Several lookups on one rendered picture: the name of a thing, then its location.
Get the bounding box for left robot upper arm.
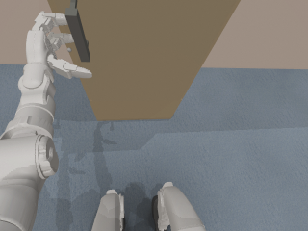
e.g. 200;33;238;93
0;134;59;231

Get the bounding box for left robot hand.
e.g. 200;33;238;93
26;11;92;79

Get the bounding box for left robot forearm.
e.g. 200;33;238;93
0;63;56;140

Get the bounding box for robot right shin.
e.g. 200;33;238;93
157;182;173;231

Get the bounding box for cupboard door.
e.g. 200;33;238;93
54;0;237;102

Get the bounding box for handle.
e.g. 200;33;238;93
64;0;90;63

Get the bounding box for left robot thigh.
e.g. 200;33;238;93
91;193;125;231

